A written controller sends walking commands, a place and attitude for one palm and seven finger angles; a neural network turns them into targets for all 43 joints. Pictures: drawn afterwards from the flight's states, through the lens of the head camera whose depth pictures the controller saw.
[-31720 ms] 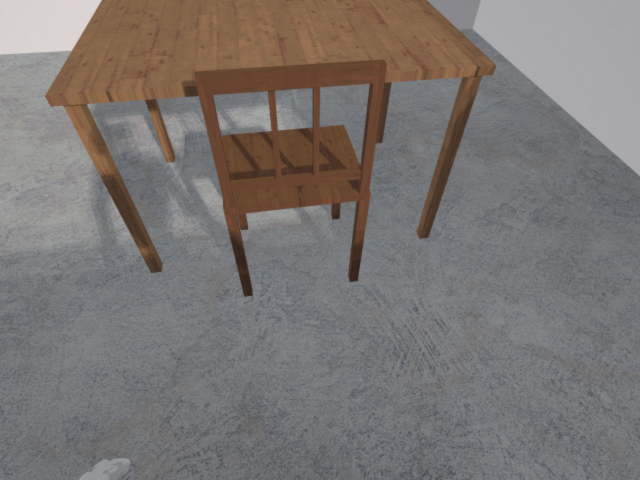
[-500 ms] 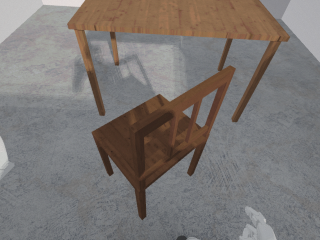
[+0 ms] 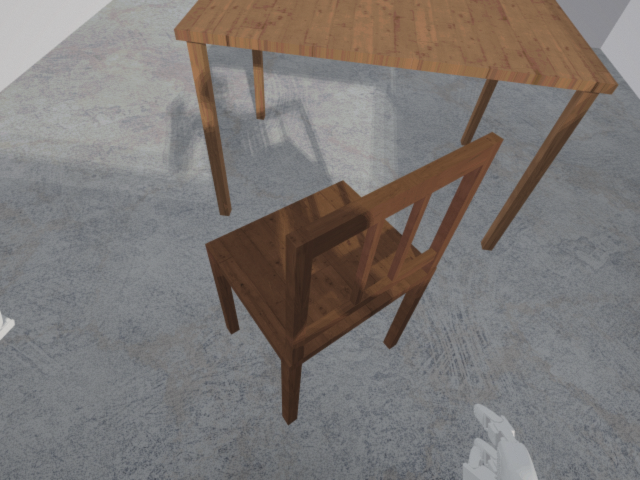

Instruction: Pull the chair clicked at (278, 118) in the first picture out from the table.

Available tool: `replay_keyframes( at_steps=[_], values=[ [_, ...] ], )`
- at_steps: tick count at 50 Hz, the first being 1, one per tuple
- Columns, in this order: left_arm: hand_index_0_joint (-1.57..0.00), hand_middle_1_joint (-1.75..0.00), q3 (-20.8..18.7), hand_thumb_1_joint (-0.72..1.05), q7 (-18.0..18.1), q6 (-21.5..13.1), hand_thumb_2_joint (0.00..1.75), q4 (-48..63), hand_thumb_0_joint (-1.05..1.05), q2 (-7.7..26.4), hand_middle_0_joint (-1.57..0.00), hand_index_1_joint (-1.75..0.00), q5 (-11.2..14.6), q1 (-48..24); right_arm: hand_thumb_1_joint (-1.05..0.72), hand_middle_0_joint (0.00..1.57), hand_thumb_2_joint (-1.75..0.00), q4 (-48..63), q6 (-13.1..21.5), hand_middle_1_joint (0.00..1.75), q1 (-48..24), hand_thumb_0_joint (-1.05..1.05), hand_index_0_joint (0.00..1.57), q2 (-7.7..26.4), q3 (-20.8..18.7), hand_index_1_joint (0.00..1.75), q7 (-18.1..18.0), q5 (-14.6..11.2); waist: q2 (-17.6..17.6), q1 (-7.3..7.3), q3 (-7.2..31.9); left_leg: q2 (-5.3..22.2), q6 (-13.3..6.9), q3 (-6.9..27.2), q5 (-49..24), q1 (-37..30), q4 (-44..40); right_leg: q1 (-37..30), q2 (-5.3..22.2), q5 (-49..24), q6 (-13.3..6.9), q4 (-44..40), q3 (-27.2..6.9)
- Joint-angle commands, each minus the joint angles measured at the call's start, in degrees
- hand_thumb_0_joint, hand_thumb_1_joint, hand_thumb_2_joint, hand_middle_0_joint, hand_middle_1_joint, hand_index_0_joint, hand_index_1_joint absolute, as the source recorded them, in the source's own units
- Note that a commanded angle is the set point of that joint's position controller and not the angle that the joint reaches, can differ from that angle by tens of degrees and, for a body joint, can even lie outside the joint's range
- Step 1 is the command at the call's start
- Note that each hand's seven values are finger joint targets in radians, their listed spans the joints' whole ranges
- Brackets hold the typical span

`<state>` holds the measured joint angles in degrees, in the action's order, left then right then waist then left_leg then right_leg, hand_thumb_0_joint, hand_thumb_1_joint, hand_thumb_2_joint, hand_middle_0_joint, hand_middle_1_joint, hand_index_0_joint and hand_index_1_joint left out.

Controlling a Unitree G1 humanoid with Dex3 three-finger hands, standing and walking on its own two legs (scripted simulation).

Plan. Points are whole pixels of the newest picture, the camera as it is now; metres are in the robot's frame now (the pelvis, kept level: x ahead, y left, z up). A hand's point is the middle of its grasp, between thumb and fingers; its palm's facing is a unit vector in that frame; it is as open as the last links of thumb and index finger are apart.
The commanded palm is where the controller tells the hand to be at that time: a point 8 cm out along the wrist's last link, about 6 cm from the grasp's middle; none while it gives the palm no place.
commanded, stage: step back with the hand held close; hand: left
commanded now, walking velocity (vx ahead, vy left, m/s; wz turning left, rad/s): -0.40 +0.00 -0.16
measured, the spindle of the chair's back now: (365, 264) +0.48 -0.05 -0.09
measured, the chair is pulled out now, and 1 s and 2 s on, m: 0.51 0.51 0.51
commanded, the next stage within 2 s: stop stepping back and stand still in 0.36 s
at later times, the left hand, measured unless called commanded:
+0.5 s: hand out of the picture +0.10 +0.25 +0.20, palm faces +0.34 -0.77 -0.54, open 7.4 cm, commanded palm +0.05 +0.29 +0.19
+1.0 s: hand out of the picture +0.02 +0.30 +0.20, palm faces +0.37 -0.78 -0.50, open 7.4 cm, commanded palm -0.03 +0.33 +0.19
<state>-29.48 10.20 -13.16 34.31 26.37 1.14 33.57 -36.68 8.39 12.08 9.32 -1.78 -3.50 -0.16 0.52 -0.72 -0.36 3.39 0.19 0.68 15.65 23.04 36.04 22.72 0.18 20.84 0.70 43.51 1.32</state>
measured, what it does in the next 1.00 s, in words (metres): walks backwards: right foot, then right foot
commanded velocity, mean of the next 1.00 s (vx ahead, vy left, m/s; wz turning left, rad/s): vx -0.05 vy -0.03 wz -0.02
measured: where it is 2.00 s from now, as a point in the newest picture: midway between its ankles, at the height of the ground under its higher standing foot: outside the picture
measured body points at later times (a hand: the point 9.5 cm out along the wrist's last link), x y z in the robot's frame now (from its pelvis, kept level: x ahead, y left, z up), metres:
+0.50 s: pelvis -0.12 +0.00 +0.00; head -0.08 +0.03 +0.44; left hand +0.08 +0.29 +0.22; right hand +0.04 -0.24 -0.07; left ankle +0.02 +0.12 -0.73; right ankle -0.14 -0.14 -0.73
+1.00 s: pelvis -0.19 +0.04 +0.00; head -0.22 +0.06 +0.45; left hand -0.01 +0.34 +0.22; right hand -0.07 -0.20 -0.08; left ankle -0.16 +0.13 -0.73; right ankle -0.18 -0.08 -0.73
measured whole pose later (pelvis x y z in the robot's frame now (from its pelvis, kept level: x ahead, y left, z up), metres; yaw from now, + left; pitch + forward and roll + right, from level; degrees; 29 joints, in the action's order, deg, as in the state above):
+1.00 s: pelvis -0.19 +0.04 +0.00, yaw -4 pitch -2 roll -3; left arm -27.1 7.9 -13.2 29.1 29.3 1.9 32.9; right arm -36.7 8.3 17.0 10.7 1.7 -2.8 -0.5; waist -0.6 1.2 2.9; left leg 1.4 -2.0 -0.5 20.2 18.3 37.8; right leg 12.8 -1.3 15.2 -1.6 27.6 4.9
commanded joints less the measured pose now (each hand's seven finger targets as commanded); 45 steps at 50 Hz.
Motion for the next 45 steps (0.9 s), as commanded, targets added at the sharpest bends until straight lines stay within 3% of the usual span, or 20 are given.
replay_keyframes(
  at_steps=[1,5,8,11,12,14,16,18,20,24,25,26,27,29,31,35,37,40,42,45],
  values=[
    [-0.2,-0.3,-2.35,0.9,-0.16,-3.51,0.9,6.93,0.0,6.35,-0.2,-0.3,-0.16,-5.55,-0.9,0.2,-0.9,5.44,4.57,0.3,-3.8,0.0,0.2,10.5,-2.55,0.3,-0.17,0.52,-9.76,0.72,6.82,11.26,-3.56,6.27,-30.81,-14.38,-4.19,-4.37,3.18,-16.06,-0.88,-21.95,-0.28],
    [-0.2,-0.3,1.89,0.9,-0.62,-3.86,0.9,7.32,0.0,6.72,-0.2,-0.3,-0.5,-10.92,-0.9,0.2,-0.9,6.1,4.56,0.3,-4.09,0.0,0.2,9.55,-2.13,0.3,-0.94,0.45,5.03,1.9,10.96,1.35,0.87,-2.4,-16.26,-7.42,2.88,-12.14,14.41,-54.09,-5.99,-16.91,-8.48],
    [-0.2,-0.3,-5.2,0.9,-0.77,-4.29,0.9,9.8,0.0,10.87,-0.2,-0.3,0.51,-2.41,-0.9,0.2,-0.9,9.36,3.29,0.3,-6.7,0.0,0.2,7.91,-2.39,0.3,-1.13,-0.25,9.92,0.12,12.59,-0.58,-0.07,-1.79,-3.15,-6.56,2.05,-11.86,16.48,-47.79,-7.4,-18.72,-8.72],
    [-0.2,-0.3,-8.76,0.9,-1.0,-4.97,0.9,13.16,0.0,12.27,-0.2,-0.3,1.45,4.24,-0.9,0.2,-0.9,10.7,1.9,0.3,-7.74,0.0,0.2,7.5,-1.99,0.3,-1.21,-0.52,4.86,0.35,12.97,2.31,-1.24,0.14,-15.9,-9.4,-8.24,-8.2,12.01,-35.14,-4.68,-14.58,-4.57],
    [-0.2,-0.3,-8.55,0.9,-1.35,-5.68,0.9,14.54,0.0,11.58,-0.2,-0.3,1.55,5.02,-0.9,0.2,-0.9,11.12,2.18,0.3,-8.18,0.0,0.2,8.12,-2.11,0.3,-1.37,-0.49,-1.61,0.04,13.41,6.49,-2.76,3.72,-24.33,-11.79,-12.39,-5.73,7.23,-28.68,-2.4,-9.75,-1.67],
    [-0.2,-0.3,-8.11,0.9,-1.84,-6.38,0.9,15.5,0.0,11.15,-0.2,-0.3,2.06,6.0,-0.9,0.2,-0.9,11.06,3.55,0.3,-8.13,0.0,0.2,8.21,-2.42,0.3,-1.18,0.69,-19.27,0.45,13.4,17.63,-8.54,13.67,-33.05,-13.33,-19.28,1.83,-0.57,8.69,0.32,9.54,0.32],
    [-0.2,-0.3,-8.9,0.9,-1.2,-7.65,0.9,16.87,0.0,11.14,-0.2,-0.3,1.49,1.14,-0.9,0.2,-0.9,8.93,5.15,0.3,-5.97,0.0,0.2,8.16,-2.15,0.3,-0.99,1.77,-17.55,1.4,9.16,18.47,-10.05,10.05,-23.32,-5.93,-19.21,1.93,-0.56,13.59,-0.31,18.69,-3.59],
    [-0.2,-0.3,-7.89,0.9,-0.68,-7.29,0.9,13.9,0.0,9.64,-0.2,-0.3,1.85,-0.31,-0.9,0.2,-0.9,7.2,6.41,0.3,-3.32,0.0,0.2,9.55,-3.39,0.3,-0.43,0.42,-17.94,1.11,10.27,14.63,-7.39,4.48,-28.31,-12.43,-14.84,0.99,0.78,9.42,-0.68,7.85,-2.19],
    [-0.2,-0.3,-6.79,0.9,-0.83,-6.58,0.9,13.06,0.0,9.31,-0.2,-0.3,2.17,-0.55,-0.9,0.2,-0.9,7.5,7.25,0.3,-2.8,0.0,0.2,10.37,-3.29,0.3,-0.17,-0.14,-17.52,0.96,10.39,12.94,-5.15,4.59,-17.05,-11.85,-15.66,-3.28,1.15,6.05,-1.38,-2.44,-0.19],
    [-0.2,-0.3,-6.21,0.9,-1.44,-3.88,0.9,5.76,0.0,10.46,-0.2,-0.3,2.23,3.07,-0.9,0.2,-0.9,9.28,6.49,0.3,-3.57,0.0,0.2,10.65,-2.64,0.3,0.17,-0.52,-7.9,0.63,5.15,5.45,-1.35,1.42,14.53,0.5,-7.94,-12.93,3.01,-6.74,-2.55,-20.79,2.39],
    [-0.2,-0.3,-4.09,0.9,-1.71,-3.38,0.9,4.93,0.0,9.3,-0.2,-0.3,2.44,2.17,-0.9,0.2,-0.9,9.85,5.81,0.3,-3.35,0.0,0.2,9.58,-2.25,0.3,0.44,-1.04,-0.24,0.86,3.7,0.94,0.34,-2.91,16.81,-1.11,4.2,-7.59,7.51,-5.85,-4.28,-26.06,-0.78],
    [-0.2,-0.3,-4.88,0.9,-1.37,-2.76,0.9,4.53,0.0,11.75,-0.2,-0.3,2.36,-0.13,-0.9,0.2,-0.9,9.75,4.97,0.3,-3.22,0.0,0.2,8.33,-2.18,0.3,0.4,-1.38,12.37,1.12,2.34,-3.28,2.03,-5.3,14.66,-1.62,24.68,2.6,17.96,3.58,-8.88,-33.41,-12.38],
    [-0.2,-0.3,-4.53,0.9,-1.11,-1.63,0.9,3.68,0.0,11.01,-0.2,-0.3,2.92,-4.86,-0.9,0.2,-0.9,9.06,4.38,0.3,-3.8,0.0,0.2,7.96,-1.95,0.3,0.0,-1.63,17.15,1.41,0.73,-2.97,1.79,-0.31,13.21,0.17,38.08,10.13,23.4,9.61,-12.28,-36.68,-17.68],
    [-0.2,-0.3,-3.28,0.9,-1.65,0.21,0.9,3.21,0.0,9.63,-0.2,-0.3,2.14,-6.44,-0.9,0.2,-0.9,8.81,2.77,0.3,-4.12,0.0,0.2,8.65,-1.81,0.3,-0.37,-2.54,18.75,2.68,1.73,-0.71,0.74,2.23,6.82,-2.66,36.65,10.52,18.48,8.72,-10.31,-32.23,-11.21],
    [-0.2,-0.3,-1.8,0.9,-1.15,0.72,0.9,2.53,0.0,8.62,-0.2,-0.3,1.78,-5.49,-0.9,0.2,-0.9,10.07,1.6,0.3,-6.3,0.0,0.2,7.13,-0.01,0.3,-1.37,-2.01,12.9,3.16,-0.63,0.9,-0.48,0.03,7.43,-5.83,22.39,10.08,15.3,10.55,-7.18,-29.42,-3.78],
    [-0.2,-0.3,-0.4,0.9,0.02,-1.04,0.9,8.66,0.0,8.77,-0.2,-0.3,-0.05,-9.24,-0.9,0.2,-0.9,9.05,3.69,0.3,-3.65,0.0,0.2,9.86,0.28,0.3,-2.33,-0.41,-4.67,2.39,-2.16,-0.74,-2.56,-0.73,10.98,-7.71,-14.2,0.2,9.71,10.35,-3.66,-20.13,-3.5],
    [-0.2,-0.3,-1.48,0.9,0.3,-2.62,0.9,16.13,0.0,10.44,-0.2,-0.3,-1.0,-10.98,-0.9,0.2,-0.9,11.11,5.25,0.3,-2.45,0.0,0.2,11.13,-0.58,0.3,-2.04,0.04,-24.3,0.57,1.35,10.01,-7.46,16.81,15.44,-8.02,-25.01,1.23,1.1,6.9,-0.38,0.73,2.17],
    [-0.2,-0.3,-3.73,0.9,0.08,-2.96,0.9,17.5,0.0,12.34,-0.2,-0.3,-0.78,-7.78,-0.9,0.2,-0.9,9.44,6.43,0.3,-3.53,0.0,0.2,7.82,-0.25,0.3,-0.8,0.51,-24.26,2.18,2.84,11.02,-8.82,20.83,9.05,-7.45,-25.31,4.16,0.74,6.38,-0.77,15.31,-1.93],
    [-0.2,-0.3,-2.18,0.9,-0.29,-2.3,0.9,13.66,0.0,10.33,-0.2,-0.3,-0.16,-4.58,-0.9,0.2,-0.9,8.63,6.22,0.3,-2.98,0.0,0.2,8.8,0.09,0.3,0.48,-0.31,-15.99,0.95,2.92,8.66,-7.38,12.47,0.13,-6.13,-19.88,-3.05,1.32,5.09,-0.6,0.65,0.74],
    [-0.2,-0.3,-2.04,0.9,-0.66,-1.05,0.9,2.48,0.0,8.39,-0.2,-0.3,1.06,0.29,-0.9,0.2,-0.9,8.28,4.34,0.3,-1.68,0.0,0.2,9.87,0.06,0.3,-0.01,-0.82,-7.58,0.97,2.49,6.56,-4.95,8.13,14.54,-0.7,-18.84,-15.75,-2.17,1.65,-1.22,-17.73,5.8]
  ],
)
